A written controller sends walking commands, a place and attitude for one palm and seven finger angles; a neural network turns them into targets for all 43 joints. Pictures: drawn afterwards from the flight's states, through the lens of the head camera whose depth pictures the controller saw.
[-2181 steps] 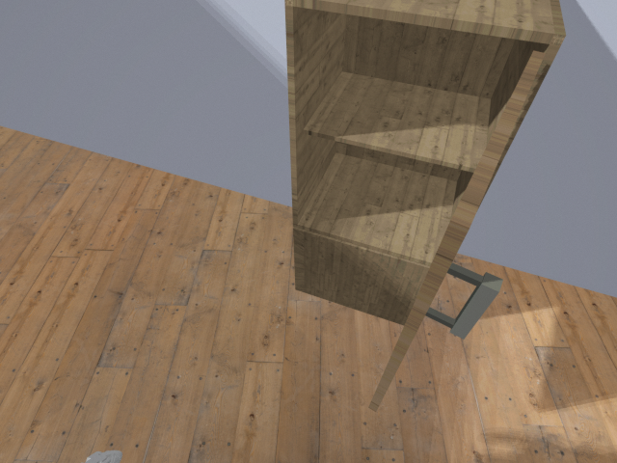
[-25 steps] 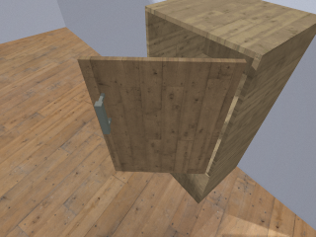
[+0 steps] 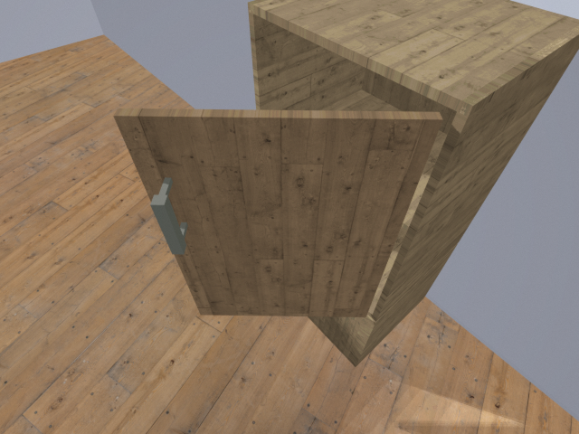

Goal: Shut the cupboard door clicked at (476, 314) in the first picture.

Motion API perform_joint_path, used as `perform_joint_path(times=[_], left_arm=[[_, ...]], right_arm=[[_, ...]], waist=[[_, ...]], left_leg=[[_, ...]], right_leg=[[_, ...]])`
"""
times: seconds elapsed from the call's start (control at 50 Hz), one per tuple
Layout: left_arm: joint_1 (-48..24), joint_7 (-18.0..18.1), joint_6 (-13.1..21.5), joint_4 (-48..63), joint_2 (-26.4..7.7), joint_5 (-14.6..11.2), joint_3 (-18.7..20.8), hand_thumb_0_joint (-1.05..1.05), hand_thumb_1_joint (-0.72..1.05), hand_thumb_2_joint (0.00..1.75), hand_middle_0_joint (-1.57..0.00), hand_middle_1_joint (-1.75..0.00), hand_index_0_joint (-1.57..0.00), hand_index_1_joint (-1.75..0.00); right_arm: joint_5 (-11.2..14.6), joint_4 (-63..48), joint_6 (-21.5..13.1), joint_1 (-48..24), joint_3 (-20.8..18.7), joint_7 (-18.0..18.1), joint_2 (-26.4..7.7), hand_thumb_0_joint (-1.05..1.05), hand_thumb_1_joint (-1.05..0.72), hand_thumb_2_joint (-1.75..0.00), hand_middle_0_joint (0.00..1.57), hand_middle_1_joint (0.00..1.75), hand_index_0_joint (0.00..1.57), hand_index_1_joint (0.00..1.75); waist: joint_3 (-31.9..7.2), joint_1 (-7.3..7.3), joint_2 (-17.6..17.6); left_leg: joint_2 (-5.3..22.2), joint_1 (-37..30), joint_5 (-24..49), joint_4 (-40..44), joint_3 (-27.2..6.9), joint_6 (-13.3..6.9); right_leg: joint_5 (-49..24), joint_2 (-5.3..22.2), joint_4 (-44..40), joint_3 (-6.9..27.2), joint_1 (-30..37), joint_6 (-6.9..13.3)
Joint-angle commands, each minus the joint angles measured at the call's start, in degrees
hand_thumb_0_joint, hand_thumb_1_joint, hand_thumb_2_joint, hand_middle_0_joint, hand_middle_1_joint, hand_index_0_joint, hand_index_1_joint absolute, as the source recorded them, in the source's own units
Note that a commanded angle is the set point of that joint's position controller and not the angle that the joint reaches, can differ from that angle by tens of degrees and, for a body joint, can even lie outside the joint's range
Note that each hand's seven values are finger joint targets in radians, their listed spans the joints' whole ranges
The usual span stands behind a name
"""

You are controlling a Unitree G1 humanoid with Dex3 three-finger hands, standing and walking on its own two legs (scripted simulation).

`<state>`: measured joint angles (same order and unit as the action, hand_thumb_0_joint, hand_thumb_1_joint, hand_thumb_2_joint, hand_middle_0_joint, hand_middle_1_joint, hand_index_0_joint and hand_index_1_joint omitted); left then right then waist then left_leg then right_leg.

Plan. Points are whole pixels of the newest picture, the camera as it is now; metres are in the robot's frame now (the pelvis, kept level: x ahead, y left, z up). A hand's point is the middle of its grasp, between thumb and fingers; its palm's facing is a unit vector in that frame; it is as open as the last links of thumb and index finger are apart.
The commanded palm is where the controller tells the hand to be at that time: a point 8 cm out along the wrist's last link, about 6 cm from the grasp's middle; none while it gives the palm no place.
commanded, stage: look again from close up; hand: left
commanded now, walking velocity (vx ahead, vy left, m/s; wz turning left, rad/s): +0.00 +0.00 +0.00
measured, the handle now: (173, 217) +0.42 +0.22 +0.05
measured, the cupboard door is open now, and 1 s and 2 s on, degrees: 48 48 48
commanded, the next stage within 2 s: shuffle to correct the standing spot in 0.42 s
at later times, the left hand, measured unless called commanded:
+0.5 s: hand out of the picture +0.01 +0.15 -0.18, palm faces +0.02 -0.99 -0.17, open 7.4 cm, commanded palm none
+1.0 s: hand out of the picture +0.05 +0.20 -0.17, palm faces +0.02 -0.97 -0.24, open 7.4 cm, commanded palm none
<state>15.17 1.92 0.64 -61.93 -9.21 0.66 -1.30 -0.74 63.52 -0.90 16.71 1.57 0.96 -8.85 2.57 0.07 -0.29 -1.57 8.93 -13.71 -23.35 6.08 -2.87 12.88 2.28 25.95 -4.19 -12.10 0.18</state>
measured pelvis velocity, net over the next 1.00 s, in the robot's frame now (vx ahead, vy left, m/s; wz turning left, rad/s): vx -0.01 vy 0.01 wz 0.00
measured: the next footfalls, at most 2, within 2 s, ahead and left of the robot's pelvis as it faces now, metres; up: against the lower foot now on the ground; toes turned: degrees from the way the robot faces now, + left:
none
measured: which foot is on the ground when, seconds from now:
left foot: down 0.00-1.00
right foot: down 0.00-1.00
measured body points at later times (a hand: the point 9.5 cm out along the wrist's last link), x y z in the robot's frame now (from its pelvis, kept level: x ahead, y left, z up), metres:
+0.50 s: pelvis +0.02 -0.01 +0.00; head +0.04 -0.01 +0.45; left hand +0.01 +0.20 -0.16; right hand +0.02 -0.23 -0.16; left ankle -0.01 +0.08 -0.74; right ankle +0.01 -0.12 -0.74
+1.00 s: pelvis -0.01 +0.01 -0.01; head -0.01 +0.01 +0.44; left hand +0.05 +0.25 -0.15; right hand +0.05 -0.22 -0.16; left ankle -0.01 +0.09 -0.74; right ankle +0.01 -0.11 -0.74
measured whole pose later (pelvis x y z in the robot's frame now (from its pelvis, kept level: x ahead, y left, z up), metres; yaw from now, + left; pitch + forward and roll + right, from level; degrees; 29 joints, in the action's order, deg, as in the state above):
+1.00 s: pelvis -0.01 +0.01 -0.01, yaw +0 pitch -2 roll +0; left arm 13.7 2.3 -0.7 -55.5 -10.4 1.2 -0.1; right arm -1.0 55.2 0.5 14.1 -0.8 0.9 -10.4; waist 1.3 0.1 -0.9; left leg -1.6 12.5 -16.8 -30.9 5.6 -3.8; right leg 14.7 2.6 31.3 -3.7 -14.7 -0.2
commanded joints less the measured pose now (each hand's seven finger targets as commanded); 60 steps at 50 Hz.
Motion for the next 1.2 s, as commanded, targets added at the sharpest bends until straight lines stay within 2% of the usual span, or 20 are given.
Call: perform_joint_path(times=[0.0, 0.32, 0.5, 0.6, 0.68, 0.7, 0.72, 0.74, 0.76, 0.78, 0.8, 0.82, 0.84, 0.86, 0.88, 0.9, 0.94, 0.98, 1.04, 1.18], left_arm=[[3.4, 0.3, 1.0, 0.9, -5.7, -0.2, 1.0, 0.00, 0.90, 0.90, -0.20, -0.30, -0.20, -0.30], [4.6, 0.5, 1.2, -0.6, -4.5, -0.3, 1.0, 0.00, 0.90, 0.90, -0.20, -0.30, -0.20, -0.30], [5.2, 0.5, 1.0, -1.0, -4.1, -0.2, 1.0, 0.00, 0.90, 0.90, -0.20, -0.30, -0.20, -0.30], [4.9, 1.0, 0.3, 1.0, -5.7, -0.1, 2.2, 0.00, 0.90, 0.90, -0.20, -0.30, -0.20, -0.30], [4.1, 1.1, -0.5, 3.0, -6.6, 0.1, 3.3, 0.00, 0.90, 0.90, -0.20, -0.30, -0.20, -0.30], [3.8, 1.1, -0.6, 3.2, -6.7, 0.1, 3.2, 0.00, 0.90, 0.90, -0.20, -0.30, -0.20, -0.30], [7.3, 2.8, 0.2, 2.4, -7.9, 0.3, 3.0, 0.00, 0.90, 0.90, -0.20, -0.30, -0.20, -0.30], [5.2, 2.5, 0.9, 5.9, -10.7, 0.4, 3.7, 0.00, 0.90, 0.90, -0.20, -0.30, -0.20, -0.30], [3.8, 2.1, 1.4, 6.5, -10.9, 0.4, 3.8, 0.00, 0.90, 0.90, -0.20, -0.30, -0.20, -0.30], [3.4, 1.9, 1.5, 7.8, -10.5, 0.6, 3.8, 0.00, 0.90, 0.90, -0.20, -0.30, -0.20, -0.30], [1.4, 1.8, 1.4, 8.3, -10.0, 0.5, 3.6, 0.00, 0.90, 0.90, -0.20, -0.30, -0.20, -0.30], [-0.3, 1.6, 1.1, 8.8, -9.5, 0.4, 3.3, 0.00, 0.90, 0.90, -0.20, -0.30, -0.20, -0.30], [-1.3, 1.4, 0.5, 9.2, -8.6, 0.3, 2.9, 0.00, 0.90, 0.90, -0.20, -0.30, -0.20, -0.30], [-1.0, 1.1, -0.1, 9.5, -7.4, 0.4, 2.7, 0.00, 0.90, 0.90, -0.20, -0.30, -0.20, -0.30], [0.2, 1.0, -0.5, 9.3, -6.7, 0.4, 2.4, 0.00, 0.90, 0.90, -0.20, -0.30, -0.20, -0.30], [1.2, 0.8, -0.8, 8.9, -6.2, 0.4, 2.3, 0.00, 0.90, 0.90, -0.20, -0.30, -0.20, -0.30], [1.6, 0.4, -0.8, 8.8, -5.9, 0.5, 2.1, 0.00, 0.90, 0.90, -0.20, -0.30, -0.20, -0.30], [1.3, 0.2, -0.7, 9.2, -6.4, 0.5, 2.1, 0.00, 0.90, 0.90, -0.20, -0.30, -0.20, -0.30], [1.3, 0.0, -0.6, 9.1, -6.9, 0.5, 2.0, 0.00, 0.90, 0.90, -0.20, -0.30, -0.20, -0.30], [1.9, -0.1, 0.1, 7.3, -6.8, 0.3, 1.7, 0.00, 0.90, 0.90, -0.20, -0.30, -0.20, -0.30]], right_arm=[[0.1, -0.8, -1.3, 2.2, -1.1, 0.4, -4.8, 0.00, -0.90, -0.90, 0.20, 0.30, 0.20, 0.30], [0.1, 1.3, -1.4, 2.1, -1.3, 0.9, -3.9, 0.00, -0.90, -0.90, 0.20, 0.30, 0.20, 0.30], [0.1, 1.5, -1.3, 1.7, -1.3, 1.0, -3.6, 0.00, -0.90, -0.90, 0.20, 0.30, 0.20, 0.30], [0.2, -0.4, -0.7, 0.8, -2.4, 1.3, -4.4, 0.00, -0.90, -0.90, 0.20, 0.30, 0.20, 0.30], [0.0, -2.5, 0.6, -0.2, -3.7, 1.3, -5.4, 0.00, -0.90, -0.90, 0.20, 0.30, 0.20, 0.30], [0.0, -2.8, 0.8, -0.3, -3.7, 1.3, -5.0, 0.00, -0.90, -0.90, 0.20, 0.30, 0.20, 0.30], [1.4, -7.5, 0.0, -4.0, -4.0, 0.9, -7.2, 0.00, -0.90, -0.90, 0.20, 0.30, 0.20, 0.30], [0.8, -9.1, 0.6, 0.2, -4.0, 0.1, -4.6, 0.00, -0.90, -0.90, 0.20, 0.30, 0.20, 0.30], [0.3, -9.1, 1.0, -1.4, -3.7, -0.1, -3.5, 0.00, -0.90, -0.90, 0.20, 0.30, 0.20, 0.30], [0.4, -10.1, 1.1, -1.3, -3.8, -0.1, -3.1, 0.00, -0.90, -0.90, 0.20, 0.30, 0.20, 0.30], [0.5, -9.8, 1.1, -0.6, -3.7, -0.2, -3.0, 0.00, -0.90, -0.90, 0.20, 0.30, 0.20, 0.30], [0.4, -9.5, 0.9, 0.9, -3.5, -0.3, -3.4, 0.00, -0.90, -0.90, 0.20, 0.30, 0.20, 0.30], [0.2, -9.4, 0.6, 1.0, -3.5, -0.4, -4.3, 0.00, -0.90, -0.90, 0.20, 0.30, 0.20, 0.30], [-0.2, -9.9, 0.2, 0.4, -3.4, -0.3, -5.3, 0.00, -0.90, -0.90, 0.20, 0.30, 0.20, 0.30], [-0.3, -10.6, 0.1, -0.6, -3.3, -0.2, -6.6, 0.00, -0.90, -0.90, 0.20, 0.30, 0.20, 0.30], [-0.3, -11.3, 0.1, -1.9, -3.3, -0.2, -7.4, 0.00, -0.90, -0.90, 0.20, 0.30, 0.20, 0.30], [-0.3, -12.0, 0.1, -2.3, -3.4, -0.3, -8.4, 0.00, -0.90, -0.90, 0.20, 0.30, 0.20, 0.30], [-0.5, -11.7, -0.1, -1.9, -3.2, -0.3, -8.3, 0.00, -0.90, -0.90, 0.20, 0.30, 0.20, 0.30], [-0.4, -11.3, -0.2, -1.6, -3.1, -0.5, -8.9, 0.00, -0.90, -0.90, 0.20, 0.30, 0.20, 0.30], [-0.3, -8.4, -0.7, -0.4, -2.4, -0.4, -8.3, 0.00, -0.90, -0.90, 0.20, 0.30, 0.20, 0.30]], waist=[[0.4, 0.36, 1.0], [-0.3, 0.24, 0.3], [1.5, 0.43, 0.5], [-1.2, 0.68, -0.5], [-2.7, 0.74, 0.8], [-3.3, 0.51, 1.6], [-5.7, 0.64, 1.7], [-9.5, -0.75, 6.9], [-11.2, 0.39, 5.4], [-9.6, -0.14, 5.2], [-6.9, -1.48, 4.3], [-4.3, -2.42, 3.6], [-1.1, -2.23, -1.1], [1.6, -1.15, -7.3], [2.6, -0.04, -8.0], [3.7, 0.71, -4.9], [4.2, 0.80, -0.1], [3.8, 0.66, -1.9], [3.1, 0.58, -0.7], [0.9, 0.20, -0.1]], left_leg=[[7.5, 2.6, 6.8, 5.2, -7.1, 0.6], [7.8, -0.5, 10.7, 5.0, -6.8, 0.7], [7.7, -0.3, 10.0, 5.3, -6.7, 0.8], [8.3, -1.4, 19.8, 1.8, -6.1, 1.1], [8.3, -0.6, 20.0, -2.5, -5.2, 1.3], [7.9, -0.2, 16.9, -3.0, -5.1, 1.4], [9.2, 1.4, 19.6, -12.5, -3.6, 3.0], [4.5, 7.7, -2.3, -12.3, -3.9, 2.5], [3.3, 8.0, -6.9, -12.4, -3.1, 2.8], [3.2, 7.4, -7.8, -11.8, -3.4, 2.7], [3.3, 5.0, -5.4, -8.8, -3.4, 2.6], [3.8, 2.3, -2.2, -5.2, -4.2, 2.3], [5.5, 2.0, 1.5, -2.5, -6.7, 1.4], [8.6, 5.5, 5.3, 0.6, -10.9, -0.2], [10.4, 9.3, 3.3, 3.7, -13.6, -1.6], [10.8, 12.0, -2.4, 5.6, -14.4, -2.0], [9.4, 13.3, -9.9, 7.2, -13.8, -1.3], [8.7, 12.5, -11.2, 8.5, -13.3, -0.9], [8.4, 11.6, -12.8, 9.5, -13.3, -0.8], [7.6, 7.3, -6.5, 8.4, -11.4, -0.4]], right_leg=[[-6.5, 5.3, -4.2, 5.7, 2.3, 2.1], [-10.4, 5.0, -4.6, 5.6, 3.2, 2.0], [-10.0, 5.0, -5.3, 5.5, 2.9, 2.0], [-19.0, 6.3, -1.0, 6.6, 2.8, 2.5], [-21.5, 7.4, 1.9, 7.5, 1.4, 3.3], [-19.7, 7.7, 1.5, 8.1, 1.0, 3.7], [-42.0, 9.9, 0.7, 9.5, 2.0, 1.7], [-35.5, 13.3, 1.6, 12.7, 8.0, 5.0], [-33.9, 15.0, 0.8, 14.6, 9.7, 8.4], [-27.0, 14.7, -0.2, 14.1, 6.7, 9.2], [-19.8, 13.7, -0.7, 13.1, 1.9, 8.8], [-12.4, 11.2, -0.3, 11.1, -2.9, 7.1], [-4.2, 7.7, 1.1, 8.6, -6.6, 5.0], [1.4, 4.0, 2.3, 6.0, -6.3, 3.2], [5.6, 1.8, 3.0, 3.5, -3.7, 2.0], [6.1, 1.2, 2.9, 2.8, -2.0, 1.6], [5.1, 1.7, 1.5, 3.8, -1.2, 1.8], [4.8, 2.1, 1.0, 4.2, -1.2, 1.9], [4.8, 2.5, -0.2, 4.3, -1.1, 1.7], [2.0, 3.7, -2.5, 5.4, -0.4, 1.7]])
